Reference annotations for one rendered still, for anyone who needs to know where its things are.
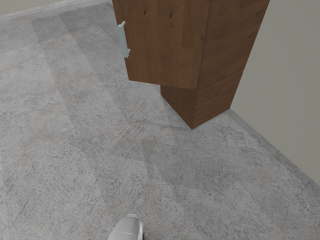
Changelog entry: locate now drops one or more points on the handle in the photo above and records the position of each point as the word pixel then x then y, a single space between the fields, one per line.
pixel 123 41

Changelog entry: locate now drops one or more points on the robot left shin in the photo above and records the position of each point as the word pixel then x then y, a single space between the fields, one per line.
pixel 131 215

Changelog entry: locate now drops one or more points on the robot left thigh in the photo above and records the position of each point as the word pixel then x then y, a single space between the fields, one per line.
pixel 128 228

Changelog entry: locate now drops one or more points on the cupboard door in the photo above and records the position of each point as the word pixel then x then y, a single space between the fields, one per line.
pixel 164 39

